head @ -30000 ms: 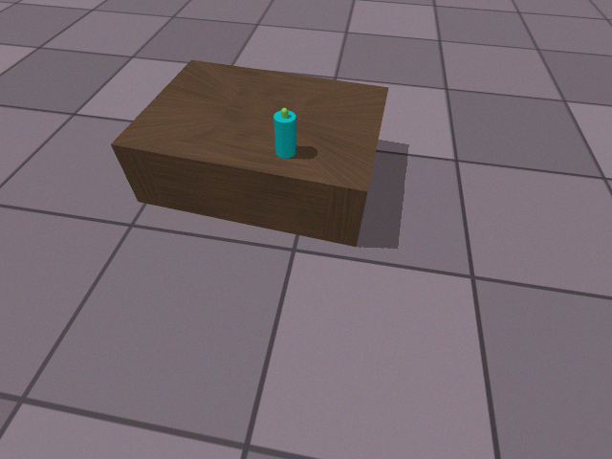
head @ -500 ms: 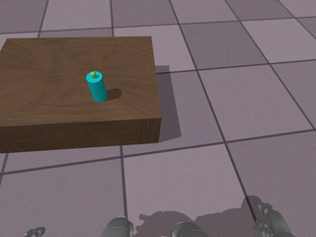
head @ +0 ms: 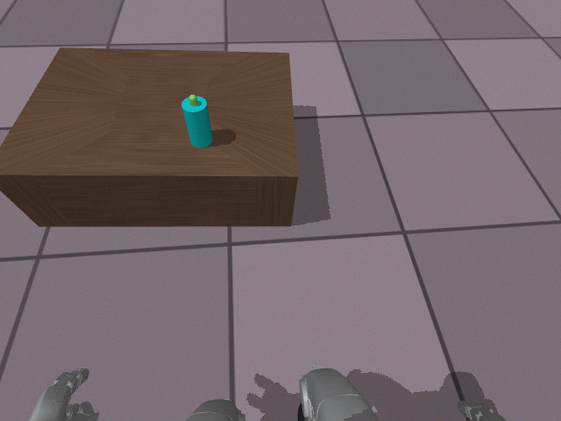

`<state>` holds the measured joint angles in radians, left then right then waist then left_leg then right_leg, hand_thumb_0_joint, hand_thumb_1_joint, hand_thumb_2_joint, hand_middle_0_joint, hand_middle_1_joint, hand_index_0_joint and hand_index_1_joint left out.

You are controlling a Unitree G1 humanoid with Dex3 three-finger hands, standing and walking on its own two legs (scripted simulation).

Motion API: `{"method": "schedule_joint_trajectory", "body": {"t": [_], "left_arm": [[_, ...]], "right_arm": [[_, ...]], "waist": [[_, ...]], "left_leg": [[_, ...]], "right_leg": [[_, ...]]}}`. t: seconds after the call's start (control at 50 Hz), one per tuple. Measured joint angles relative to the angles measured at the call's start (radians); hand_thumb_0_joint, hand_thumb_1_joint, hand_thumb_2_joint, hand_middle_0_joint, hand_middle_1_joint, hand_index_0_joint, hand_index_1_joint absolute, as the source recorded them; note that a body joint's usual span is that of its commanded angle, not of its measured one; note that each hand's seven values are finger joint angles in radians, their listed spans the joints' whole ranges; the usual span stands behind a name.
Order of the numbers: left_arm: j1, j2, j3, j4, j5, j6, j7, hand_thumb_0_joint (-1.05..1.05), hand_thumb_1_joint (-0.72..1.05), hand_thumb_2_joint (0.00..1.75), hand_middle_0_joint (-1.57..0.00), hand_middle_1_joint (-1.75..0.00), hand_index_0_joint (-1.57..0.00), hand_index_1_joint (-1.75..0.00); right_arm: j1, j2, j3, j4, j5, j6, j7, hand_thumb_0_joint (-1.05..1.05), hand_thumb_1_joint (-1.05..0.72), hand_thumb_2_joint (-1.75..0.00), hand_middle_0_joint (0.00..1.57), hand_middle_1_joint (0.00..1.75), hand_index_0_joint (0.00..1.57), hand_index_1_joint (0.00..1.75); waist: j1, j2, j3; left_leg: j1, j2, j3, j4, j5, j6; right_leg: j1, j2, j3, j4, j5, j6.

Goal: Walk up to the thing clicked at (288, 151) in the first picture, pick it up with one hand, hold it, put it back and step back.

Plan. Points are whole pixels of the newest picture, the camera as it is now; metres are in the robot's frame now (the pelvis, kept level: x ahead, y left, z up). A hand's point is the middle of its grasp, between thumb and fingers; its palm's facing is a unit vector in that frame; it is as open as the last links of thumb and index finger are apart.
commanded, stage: step back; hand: left
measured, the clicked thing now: (197, 119) +1.00 +0.25 -0.33
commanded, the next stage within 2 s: stand in 1.40 s
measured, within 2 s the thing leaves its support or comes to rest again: neither
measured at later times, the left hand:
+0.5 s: hand out of the picture -0.08 +0.27 -0.12, palm faces +0.03 -0.88 -0.47, open 7.4 cm
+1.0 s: hand out of the picture -0.09 +0.26 -0.14, palm faces +0.03 -0.93 -0.36, open 7.4 cm
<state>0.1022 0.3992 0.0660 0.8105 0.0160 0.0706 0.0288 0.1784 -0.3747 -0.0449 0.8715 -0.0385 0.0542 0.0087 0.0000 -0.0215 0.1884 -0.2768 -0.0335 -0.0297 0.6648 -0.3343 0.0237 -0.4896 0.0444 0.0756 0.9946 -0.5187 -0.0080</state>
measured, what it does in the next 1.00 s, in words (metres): walks backwards: right foot, then left foot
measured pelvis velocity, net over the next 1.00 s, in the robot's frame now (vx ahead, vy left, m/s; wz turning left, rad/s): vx -0.15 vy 0.00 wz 0.02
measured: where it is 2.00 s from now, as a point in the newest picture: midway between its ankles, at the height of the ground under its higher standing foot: outside the picture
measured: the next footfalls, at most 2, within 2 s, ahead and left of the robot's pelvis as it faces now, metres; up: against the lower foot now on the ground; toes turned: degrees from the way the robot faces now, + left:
right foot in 0.22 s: -0.09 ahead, -0.12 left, +0.00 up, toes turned +1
left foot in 0.54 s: -0.10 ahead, +0.12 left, +0.00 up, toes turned +1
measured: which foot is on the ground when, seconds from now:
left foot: down 0.00-0.24, up 0.26-0.52, down 0.54-1.00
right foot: up 0.00-0.20, down 0.22-1.00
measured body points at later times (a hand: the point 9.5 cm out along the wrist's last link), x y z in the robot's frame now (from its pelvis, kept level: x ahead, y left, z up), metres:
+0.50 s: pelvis -0.15 -0.02 +0.00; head -0.12 -0.04 +0.45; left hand -0.08 +0.31 -0.09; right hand -0.07 -0.34 -0.13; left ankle -0.17 +0.13 -0.69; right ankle -0.12 -0.13 -0.72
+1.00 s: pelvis -0.15 +0.00 +0.00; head -0.14 +0.00 +0.45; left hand -0.09 +0.31 -0.12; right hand -0.07 -0.32 -0.12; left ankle -0.14 +0.12 -0.72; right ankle -0.13 -0.12 -0.72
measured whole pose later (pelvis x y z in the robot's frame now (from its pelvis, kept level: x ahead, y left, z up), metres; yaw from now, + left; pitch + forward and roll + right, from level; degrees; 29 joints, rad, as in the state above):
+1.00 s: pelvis -0.15 +0.00 +0.00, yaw +1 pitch -2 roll +0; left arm 0.19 0.35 0.04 0.99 0.03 -0.02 -0.01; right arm 0.19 -0.39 -0.07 1.01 -0.04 0.00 0.01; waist 0.03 0.00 0.06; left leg -0.25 -0.01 -0.01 0.60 -0.30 0.00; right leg -0.29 -0.03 0.00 0.64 -0.31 0.00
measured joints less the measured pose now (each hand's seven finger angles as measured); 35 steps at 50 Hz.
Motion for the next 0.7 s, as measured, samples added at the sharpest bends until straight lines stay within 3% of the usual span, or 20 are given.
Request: {"method": "schedule_joint_trajectory", "body": {"t": [0.04,0.1,0.18,0.22,0.24,0.26,0.3,0.34,0.4,0.46,0.52,0.56,0.62,0.7], "left_arm": [[0.013,0.003,0.004,0.016,-0.009,0.002,-0.001,0.01,0.91,0.9,-0.21,-0.3,-0.2,-0.3],[0.04,-0.001,0.006,0.025,-0.008,-0.007,-0.007,0.01,0.91,0.9,-0.21,-0.3,-0.2,-0.3],[0.07,-0.011,-0.005,0.041,-0.001,-0.021,-0.011,0.01,0.91,0.9,-0.21,-0.3,-0.2,-0.3],[0.083,-0.015,-0.009,0.056,0.004,-0.034,-0.012,0.01,0.91,0.9,-0.21,-0.3,-0.2,-0.3],[0.079,-0.03,-0.009,0.072,0.01,-0.04,-0.01,0.01,0.91,0.9,-0.21,-0.3,-0.2,-0.3],[0.081,-0.041,-0.011,0.08,0.015,-0.043,-0.014,0.01,0.91,0.9,-0.21,-0.3,-0.2,-0.3],[0.102,-0.042,-0.015,0.082,0.018,-0.048,-0.018,0.01,0.91,0.9,-0.21,-0.3,-0.2,-0.3],[0.116,-0.045,-0.016,0.09,0.018,-0.049,-0.014,0.01,0.91,0.9,-0.21,-0.3,-0.21,-0.3],[0.114,-0.042,-0.009,0.095,0.025,-0.049,-0.009,0.01,0.9,0.9,-0.21,-0.3,-0.21,-0.3],[0.104,-0.031,-0.001,0.082,0.034,-0.061,-0.012,0.01,0.9,0.9,-0.21,-0.3,-0.21,-0.3],[0.093,-0.011,0.006,0.075,0.035,-0.068,-0.019,0.01,0.9,0.9,-0.21,-0.3,-0.21,-0.3],[0.089,0.007,0.004,0.078,0.032,-0.063,-0.023,0.01,0.9,0.9,-0.21,-0.3,-0.21,-0.3],[0.108,0.015,0.003,0.116,0.019,-0.049,-0.026,0.01,0.91,0.9,-0.21,-0.3,-0.2,-0.3],[0.127,0.023,0.001,0.155,0.006,-0.055,-0.041,0.01,0.91,0.9,-0.21,-0.3,-0.2,-0.3]], "right_arm": [[-0.001,0.009,0.008,0.0,-0.002,0.001,-0.003,0.01,-0.9,-0.89,0.21,0.3,0.21,0.3],[-0.015,0.007,0.007,-0.014,-0.002,0.004,-0.006,0.01,-0.9,-0.89,0.21,0.3,0.21,0.3],[-0.055,-0.011,0.0,-0.05,0.002,0.006,-0.007,0.01,-0.9,-0.89,0.21,0.3,0.21,0.3],[-0.079,-0.024,-0.001,-0.06,0.01,0.014,-0.005,0.01,-0.9,-0.89,0.21,0.3,0.21,0.3],[-0.094,-0.036,-0.004,-0.057,0.014,0.017,-0.005,0.01,-0.9,-0.89,0.21,0.3,0.21,0.3],[-0.099,-0.041,-0.009,-0.05,0.018,0.023,-0.009,0.01,-0.9,-0.89,0.21,0.3,0.21,0.3],[-0.094,-0.031,-0.013,-0.034,0.022,0.039,-0.016,0.01,-0.9,-0.89,0.21,0.29,0.21,0.3],[-0.078,-0.03,-0.011,-0.028,0.03,0.04,-0.015,0.01,-0.9,-0.89,0.21,0.29,0.21,0.3],[-0.039,-0.037,-0.011,-0.016,0.029,0.027,-0.013,0.01,-0.9,-0.89,0.21,0.29,0.21,0.3],[0.006,-0.043,-0.015,0.014,0.018,0.023,-0.007,0.01,-0.9,-0.89,0.21,0.29,0.21,0.3],[0.038,-0.04,-0.02,0.058,0.01,0.014,0.004,0.01,-0.9,-0.89,0.21,0.29,0.21,0.3],[0.047,-0.028,-0.027,0.088,0.006,-0.003,0.006,0.01,-0.9,-0.89,0.21,0.29,0.21,0.3],[0.062,-0.007,-0.021,0.109,-0.005,-0.022,0.011,0.01,-0.9,-0.89,0.21,0.29,0.21,0.3],[0.063,0.018,-0.003,0.117,-0.006,-0.043,0.01,0.01,-0.9,-0.89,0.21,0.3,0.21,0.3]], "waist": [[0.0,-0.002,-0.017],[0.01,0.005,-0.028],[0.026,0.026,-0.023],[0.032,0.041,-0.025],[0.028,0.078,-0.014],[0.021,0.1,-0.011],[0.043,0.079,-0.031],[0.05,0.066,-0.045],[0.042,0.064,-0.063],[0.037,0.069,-0.078],[0.034,0.059,-0.092],[0.033,0.033,-0.09],[0.021,0.01,-0.113],[0.006,-0.005,-0.125]], "left_leg": [[-0.01,0.016,-0.002,-0.033,0.036,-0.004],[-0.034,0.038,0.003,-0.063,0.081,-0.006],[-0.09,0.063,0.022,-0.051,0.118,-0.021],[-0.134,0.077,0.03,-0.011,0.121,-0.035],[-0.151,0.098,0.011,0.016,0.121,-0.035],[-0.169,0.087,-0.027,0.049,0.061,-0.029],[-0.216,0.008,-0.084,0.221,-0.103,-0.033],[-0.243,-0.057,-0.126,0.399,-0.129,-0.034],[-0.217,-0.074,-0.124,0.484,-0.114,-0.05],[-0.129,-0.033,-0.091,0.361,-0.134,-0.057],[-0.007,0.013,-0.042,0.102,-0.179,-0.04],[0.061,0.008,-0.017,-0.053,-0.059,-0.031],[0.061,0.001,-0.006,-0.063,-0.019,-0.017],[0.073,0.019,-0.002,-0.093,0.003,-0.032]], "right_leg": [[-0.011,0.049,0.034,0.147,-0.01,-0.002],[0.047,0.053,0.024,0.155,-0.014,0.014],[0.192,0.0,-0.023,-0.124,0.005,0.026],[0.278,-0.018,-0.046,-0.342,0.109,0.015],[0.288,0.005,-0.064,-0.368,0.131,0.001],[0.281,0.015,-0.079,-0.36,0.138,-0.009],[0.244,-0.007,-0.061,-0.334,0.146,-0.022],[0.23,-0.03,-0.049,-0.347,0.171,-0.022],[0.209,-0.054,-0.061,-0.36,0.2,-0.02],[0.188,-0.07,-0.09,-0.353,0.209,-0.02],[0.164,-0.09,-0.117,-0.327,0.205,-0.016],[0.146,-0.111,-0.113,-0.29,0.192,-0.006],[0.117,-0.084,-0.06,-0.209,0.058,-0.002],[0.135,-0.062,-0.058,-0.231,0.077,-0.002]]}}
